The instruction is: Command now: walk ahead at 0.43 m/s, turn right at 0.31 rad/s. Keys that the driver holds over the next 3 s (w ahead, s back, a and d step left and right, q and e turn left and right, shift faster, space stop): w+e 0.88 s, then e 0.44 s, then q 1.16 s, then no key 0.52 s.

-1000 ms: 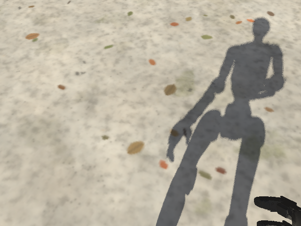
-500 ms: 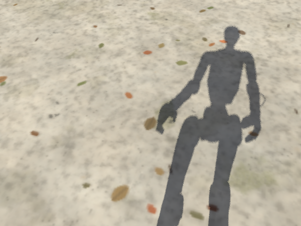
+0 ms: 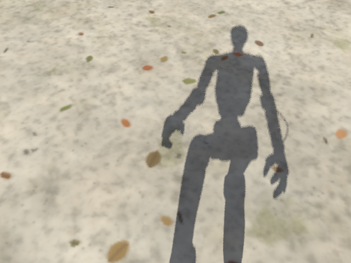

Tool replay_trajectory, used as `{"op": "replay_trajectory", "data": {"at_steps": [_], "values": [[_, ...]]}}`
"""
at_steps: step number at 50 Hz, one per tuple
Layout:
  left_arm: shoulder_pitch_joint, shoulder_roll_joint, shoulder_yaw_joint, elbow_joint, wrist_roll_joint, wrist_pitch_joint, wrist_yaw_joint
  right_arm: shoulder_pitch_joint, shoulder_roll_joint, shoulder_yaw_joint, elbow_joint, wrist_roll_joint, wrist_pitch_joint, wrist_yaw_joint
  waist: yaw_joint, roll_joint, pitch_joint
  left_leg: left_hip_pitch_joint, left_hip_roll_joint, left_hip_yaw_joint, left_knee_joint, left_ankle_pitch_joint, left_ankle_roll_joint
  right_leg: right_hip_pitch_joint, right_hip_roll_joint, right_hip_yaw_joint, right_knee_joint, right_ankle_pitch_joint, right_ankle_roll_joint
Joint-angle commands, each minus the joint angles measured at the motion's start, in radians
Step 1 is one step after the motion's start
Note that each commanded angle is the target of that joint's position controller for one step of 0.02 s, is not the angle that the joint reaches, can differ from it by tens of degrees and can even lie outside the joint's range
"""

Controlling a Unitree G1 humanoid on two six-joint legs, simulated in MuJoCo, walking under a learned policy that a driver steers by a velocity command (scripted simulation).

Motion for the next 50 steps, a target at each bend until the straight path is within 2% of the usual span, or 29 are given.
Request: {"op": "replay_trajectory", "data": {"at_steps": [1,3,6,8,9,10,11,12,13,14,15,17,19,21,26,29,31,33,34,35,36,37,38,39,40,41,43,47,50], "values": [[-0.223,-0.020,-0.023,-0.129,0.016,-0.008,-0.017,-0.051,-0.137,-0.015,-0.060,-0.006,-0.019,-0.016,-0.016,0.118,0.123,-0.166,0.187,-0.010,-0.190,0.552,0.101,0.036,-0.003,-0.077,-0.235,0.222,0.013],[-0.250,-0.003,-0.022,-0.156,0.016,0.003,-0.019,-0.001,-0.175,-0.024,-0.034,0.006,-0.027,-0.020,-0.012,0.119,0.131,-0.135,0.222,0.011,-0.200,0.642,0.104,0.101,0.006,-0.087,-0.310,0.236,-0.009],[-0.205,0.059,0.003,-0.171,0.017,0.009,-0.026,-0.009,-0.203,-0.036,-0.036,0.018,-0.022,-0.029,0.048,0.145,0.062,0.012,0.258,0.062,-0.040,1.075,0.074,0.171,0.053,-0.115,-0.363,0.179,-0.070],[-0.007,0.119,0.040,-0.124,0.012,0.020,-0.029,-0.036,-0.214,-0.044,-0.053,0.011,-0.001,-0.038,0.156,0.162,-0.055,0.013,0.255,0.090,0.235,1.265,0.048,0.390,0.099,-0.130,-0.381,0.146,-0.115],[0.136,0.163,0.068,-0.085,0.010,0.032,-0.019,-0.042,-0.214,-0.043,-0.066,0.007,0.001,-0.039,0.223,0.131,-0.118,-0.132,0.224,0.092,0.456,1.165,0.024,0.627,0.094,-0.075,-0.413,0.149,-0.147],[0.265,0.230,0.083,-0.060,0.010,0.045,0.003,-0.033,-0.152,-0.025,-0.098,-0.021,-0.012,-0.031,0.225,-0.084,-0.210,-0.402,0.115,0.095,0.829,0.480,-0.005,0.888,-0.107,0.251,-0.430,0.112,-0.218],[0.220,0.239,0.070,-0.093,0.021,0.035,0.001,0.038,-0.050,0.005,-0.133,0.005,-0.047,-0.005,0.134,-0.241,-0.354,-0.704,-0.061,-0.068,1.137,-0.177,-0.027,1.061,-0.339,0.835,-0.651,-0.153,-0.416],[0.191,0.177,0.054,-0.088,0.023,0.019,0.001,-0.088,-0.147,-0.022,-0.159,0.038,-0.082,0.010,0.173,-0.122,-0.238,-0.800,0.000,-0.186,1.178,-0.123,0.002,0.946,-0.302,0.793,-0.743,-0.229,-0.357],[0.133,0.145,0.043,-0.097,0.027,0.005,0.002,-0.153,-0.180,-0.031,-0.193,0.061,-0.097,0.012,0.141,-0.065,-0.103,-0.814,0.046,-0.163,1.114,-0.025,0.024,0.786,-0.265,0.638,-0.769,-0.200,-0.314],[0.065,0.128,0.036,-0.113,0.029,-0.009,-0.005,-0.162,-0.167,-0.034,-0.188,0.050,-0.099,0.003,0.086,0.044,-0.025,-0.761,0.087,-0.157,1.021,0.033,0.020,0.621,-0.218,0.537,-0.793,-0.103,-0.284],[0.017,0.111,0.029,-0.128,0.035,-0.016,-0.005,-0.142,-0.174,-0.045,-0.182,0.030,-0.087,-0.009,0.046,0.048,-0.008,-0.691,0.117,-0.160,0.943,0.065,0.009,0.514,-0.176,0.455,-0.801,-0.030,-0.261],[-0.006,0.110,0.024,-0.142,0.039,-0.015,0.003,-0.116,-0.157,-0.052,-0.193,0.014,-0.057,-0.015,0.006,0.002,0.009,-0.611,0.140,-0.154,0.852,0.082,-0.019,0.376,-0.136,0.383,-0.829,0.003,-0.252],[0.032,0.130,0.027,-0.139,0.035,-0.016,0.018,-0.174,-0.147,-0.054,-0.226,-0.006,-0.040,-0.024,0.015,-0.017,0.029,-0.614,0.134,-0.126,0.748,0.155,-0.059,0.294,-0.111,0.330,-0.849,0.008,-0.256],[0.084,0.160,0.034,-0.134,0.038,-0.015,0.035,-0.271,-0.141,-0.054,-0.267,-0.012,-0.035,-0.031,0.047,-0.031,0.051,-0.661,0.120,-0.121,0.608,0.285,-0.085,0.279,-0.095,0.317,-0.849,0.019,-0.242],[0.182,0.171,0.041,-0.115,0.018,0.003,0.052,-0.440,-0.103,-0.036,-0.328,0.002,-0.051,-0.011,0.117,-0.043,0.025,-0.590,0.051,-0.118,0.305,0.487,-0.102,0.325,-0.067,0.299,-0.782,0.053,-0.186],[0.226,0.162,0.040,-0.103,0.012,0.014,0.055,-0.496,-0.126,-0.035,-0.359,0.017,-0.062,0.006,0.136,-0.047,0.015,-0.587,0.031,-0.142,0.215,0.447,-0.093,0.424,-0.091,0.370,-0.707,0.017,-0.182],[0.236,0.161,0.040,-0.105,0.017,0.020,0.057,-0.495,-0.152,-0.041,-0.368,0.022,-0.074,0.016,0.123,-0.070,0.002,-0.546,0.015,-0.149,0.168,0.363,-0.078,0.484,-0.108,0.428,-0.639,0.044,-0.175],[0.223,0.153,0.038,-0.114,0.021,0.025,0.058,-0.396,-0.180,-0.054,-0.349,0.025,-0.085,0.016,0.062,-0.112,-0.028,-0.405,0.010,-0.128,0.117,0.300,-0.039,0.491,-0.098,0.454,-0.553,0.119,-0.150],[0.220,0.113,0.024,-0.124,0.026,0.022,0.055,-0.282,-0.217,-0.069,-0.328,0.013,-0.091,0.008,0.007,-0.099,-0.109,-0.211,0.058,-0.153,0.116,0.293,0.006,0.440,-0.050,0.413,-0.418,0.150,-0.118],[0.237,0.047,0.001,-0.142,0.042,0.016,0.049,-0.114,-0.279,-0.085,-0.311,0.001,-0.090,0.000,-0.050,0.033,-0.260,0.063,0.245,-0.327,0.141,0.253,0.076,0.304,0.026,0.297,-0.121,-0.016,-0.072],[0.356,0.027,-0.008,-0.178,0.004,0.005,0.047,-0.036,-0.339,-0.102,-0.268,-0.004,-0.071,0.006,0.011,0.384,-0.352,0.323,0.441,-0.796,0.039,0.005,0.229,-0.047,0.133,0.177,0.155,-0.368,-0.019],[0.333,0.148,0.014,-0.154,-0.007,0.007,0.053,-0.084,-0.228,-0.078,-0.298,0.013,-0.065,0.012,-0.010,0.239,-0.258,0.262,0.426,-0.794,0.005,-0.160,0.197,-0.153,0.036,0.199,0.272,-0.322,-0.005],[0.233,0.190,0.028,-0.168,0.001,0.013,0.053,-0.130,-0.171,-0.063,-0.312,0.014,-0.058,0.009,-0.034,0.150,-0.138,0.146,0.376,-0.623,-0.004,-0.095,0.151,-0.177,0.007,0.174,0.294,-0.224,0.003],[0.197,0.172,0.028,-0.173,0.010,0.018,0.055,-0.180,-0.157,-0.054,-0.320,0.005,-0.052,0.008,-0.015,0.083,-0.074,0.033,0.331,-0.501,-0.024,0.042,0.130,-0.142,-0.026,0.150,0.279,-0.151,0.015],[0.170,0.157,0.031,-0.185,0.019,0.019,0.052,-0.209,-0.137,-0.048,-0.314,0.002,-0.047,0.007,0.000,0.085,-0.022,-0.046,0.296,-0.419,-0.047,0.141,0.128,-0.127,-0.051,0.146,0.235,-0.103,0.021],[0.175,0.135,0.032,-0.192,0.014,0.023,0.045,-0.219,-0.130,-0.044,-0.309,-0.005,-0.047,0.005,0.021,0.113,-0.006,-0.105,0.271,-0.346,-0.073,0.196,0.118,-0.084,-0.077,0.137,0.211,-0.076,0.023],[0.171,0.092,0.026,-0.207,0.008,0.034,0.038,-0.217,-0.130,-0.048,-0.295,0.002,-0.052,0.006,0.029,0.128,0.006,-0.147,0.253,-0.251,-0.116,0.269,0.132,-0.073,-0.094,0.105,0.180,-0.051,0.031],[0.109,0.071,0.019,-0.260,0.022,0.042,0.033,-0.240,-0.179,-0.065,-0.282,0.003,-0.047,-0.001,0.044,0.096,0.026,-0.167,0.253,-0.078,-0.111,0.669,0.155,-0.076,-0.094,0.069,-0.008,0.062,0.064],[0.042,0.053,0.011,-0.287,0.026,0.036,0.011,-0.248,-0.203,-0.070,-0.283,0.011,-0.024,-0.016,0.022,0.101,0.006,-0.187,0.215,0.054,-0.081,0.756,0.125,0.044,-0.064,-0.003,-0.222,0.247,0.056]]}}
Next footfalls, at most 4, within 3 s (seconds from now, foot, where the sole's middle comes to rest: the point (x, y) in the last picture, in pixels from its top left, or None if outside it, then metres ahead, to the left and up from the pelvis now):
0.18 right None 0.26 -0.12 -0.77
0.68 left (166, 247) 0.56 0.02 -0.77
1.16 right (250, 227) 0.63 -0.32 -0.77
1.58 left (199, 197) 0.77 -0.13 -0.77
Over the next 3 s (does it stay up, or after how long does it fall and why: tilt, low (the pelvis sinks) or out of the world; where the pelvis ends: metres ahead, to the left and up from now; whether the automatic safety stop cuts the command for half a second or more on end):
stays up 0.67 -0.15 0.00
